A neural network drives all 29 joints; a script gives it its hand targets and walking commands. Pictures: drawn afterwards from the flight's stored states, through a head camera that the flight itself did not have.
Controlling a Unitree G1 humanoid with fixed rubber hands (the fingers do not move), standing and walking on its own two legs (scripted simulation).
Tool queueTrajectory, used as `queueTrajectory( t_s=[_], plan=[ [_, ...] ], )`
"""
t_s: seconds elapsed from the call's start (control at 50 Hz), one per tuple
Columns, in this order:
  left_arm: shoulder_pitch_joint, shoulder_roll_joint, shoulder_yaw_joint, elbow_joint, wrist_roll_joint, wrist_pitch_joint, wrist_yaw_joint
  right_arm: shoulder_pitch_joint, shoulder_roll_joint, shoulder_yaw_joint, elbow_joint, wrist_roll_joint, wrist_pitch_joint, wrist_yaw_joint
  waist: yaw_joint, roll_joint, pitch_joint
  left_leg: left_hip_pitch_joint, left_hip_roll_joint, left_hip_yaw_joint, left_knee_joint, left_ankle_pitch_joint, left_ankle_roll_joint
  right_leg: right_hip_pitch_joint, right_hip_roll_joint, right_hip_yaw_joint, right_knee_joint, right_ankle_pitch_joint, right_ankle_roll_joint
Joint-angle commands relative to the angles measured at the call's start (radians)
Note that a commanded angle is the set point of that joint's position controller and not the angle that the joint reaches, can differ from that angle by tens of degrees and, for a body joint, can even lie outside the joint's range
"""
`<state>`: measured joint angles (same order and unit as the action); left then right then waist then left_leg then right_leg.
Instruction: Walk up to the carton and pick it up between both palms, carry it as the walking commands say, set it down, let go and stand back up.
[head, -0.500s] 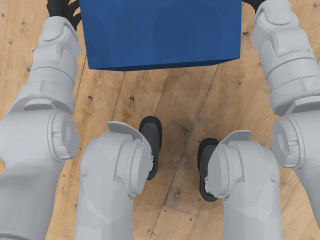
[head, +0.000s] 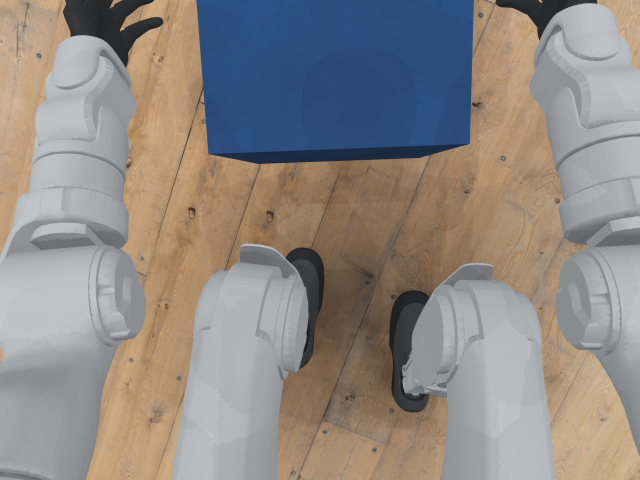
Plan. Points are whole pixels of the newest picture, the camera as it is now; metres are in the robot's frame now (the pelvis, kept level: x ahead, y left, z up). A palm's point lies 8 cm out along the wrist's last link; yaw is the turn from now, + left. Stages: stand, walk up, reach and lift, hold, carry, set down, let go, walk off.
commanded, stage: set down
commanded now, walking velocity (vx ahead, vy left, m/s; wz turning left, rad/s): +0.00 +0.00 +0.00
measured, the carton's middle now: (335, 78) +0.52 +0.08 -0.26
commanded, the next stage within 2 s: let go in 1.10 s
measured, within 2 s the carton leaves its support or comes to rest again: neither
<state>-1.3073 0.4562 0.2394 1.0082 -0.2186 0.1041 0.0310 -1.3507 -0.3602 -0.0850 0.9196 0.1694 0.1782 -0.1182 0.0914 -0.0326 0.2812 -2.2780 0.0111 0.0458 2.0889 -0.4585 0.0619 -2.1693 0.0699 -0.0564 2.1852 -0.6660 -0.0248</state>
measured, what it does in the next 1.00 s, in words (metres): rises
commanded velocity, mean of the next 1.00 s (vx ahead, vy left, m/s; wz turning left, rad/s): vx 0.00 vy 0.00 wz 0.00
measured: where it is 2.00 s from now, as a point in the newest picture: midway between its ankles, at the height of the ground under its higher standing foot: (353, 348)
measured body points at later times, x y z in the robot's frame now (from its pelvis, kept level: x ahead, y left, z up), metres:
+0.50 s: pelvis +0.02 +0.00 +0.12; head +0.34 +0.03 +0.43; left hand +0.52 +0.31 +0.02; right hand +0.59 -0.13 +0.02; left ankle +0.14 +0.10 -0.35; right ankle +0.09 -0.10 -0.35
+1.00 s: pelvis +0.04 +0.01 +0.27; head +0.34 +0.04 +0.61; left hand +0.52 +0.31 +0.17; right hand +0.58 -0.13 +0.17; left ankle +0.14 +0.10 -0.35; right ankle +0.09 -0.10 -0.35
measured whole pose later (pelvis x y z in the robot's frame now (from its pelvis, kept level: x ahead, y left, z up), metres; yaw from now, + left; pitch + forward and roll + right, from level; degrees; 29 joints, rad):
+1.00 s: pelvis +0.04 +0.01 +0.27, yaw +0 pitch +44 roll -2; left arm -1.01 0.36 0.34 0.86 -0.08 0.15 -0.08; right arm -1.07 -0.30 -0.23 0.85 0.05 0.19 0.00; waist 0.08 -0.03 -0.07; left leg -1.57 -0.04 0.00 1.07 -0.26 0.04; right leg -1.49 0.07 0.01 1.12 -0.39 0.00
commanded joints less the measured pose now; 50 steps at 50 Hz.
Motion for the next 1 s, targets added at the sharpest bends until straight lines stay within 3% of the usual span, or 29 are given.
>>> queueTrajectory(
  t_s=[0.0, 0.16, 0.4, 0.66, 0.88, 0.98],
  plan=[
    [-0.205, 0.155, 0.025, -0.136, 0.017, 0.007, -0.010, -0.224, -0.118, -0.051, -0.101, -0.023, -0.004, 0.008, 0.026, 0.047, -1.260, 0.955, -0.010, -0.081, -0.166, 0.349, -0.061, 0.274, -0.002, 0.028, -0.281, 0.152, 0.026],
    [-0.151, 0.125, 0.065, -0.190, 0.065, 0.045, -0.033, -0.188, -0.105, -0.093, -0.122, -0.070, 0.013, 0.042, 0.027, 0.045, -1.279, 1.003, -0.023, -0.090, -0.300, 0.353, -0.067, 0.278, 0.009, 0.026, -0.414, 0.153, 0.028],
    [-0.060, 0.125, 0.123, -0.256, 0.100, 0.076, -0.070, -0.124, -0.081, -0.111, -0.209, -0.091, 0.043, 0.059, 0.042, -0.018, -1.377, 1.074, -0.045, -0.057, -0.496, 0.389, -0.065, 0.511, 0.017, 0.029, -0.618, 0.245, 0.045],
    [0.049, 0.105, 0.122, -0.317, 0.113, 0.078, -0.100, 0.004, -0.066, -0.138, -0.242, -0.096, 0.039, 0.082, 0.027, 0.009, -1.388, 1.295, -0.043, -0.066, -0.735, 0.530, -0.076, 0.690, 0.015, 0.043, -0.867, 0.372, 0.053],
    [0.093, 0.071, 0.118, -0.286, 0.122, 0.044, -0.110, 0.053, -0.059, -0.147, -0.203, -0.104, 0.003, 0.111, 0.028, 0.017, -1.330, 1.532, -0.026, -0.097, -0.991, 0.606, -0.069, 0.834, -0.002, 0.061, -1.120, 0.430, 0.050],
    [0.107, 0.014, 0.118, -0.210, 0.150, 0.020, -0.116, 0.068, -0.036, -0.161, -0.130, -0.136, -0.017, 0.129, 0.017, 0.014, -1.201, 1.540, -0.011, -0.101, -1.085, 0.560, -0.074, 0.840, -0.013, 0.064, -1.213, 0.409, 0.048]
  ],
)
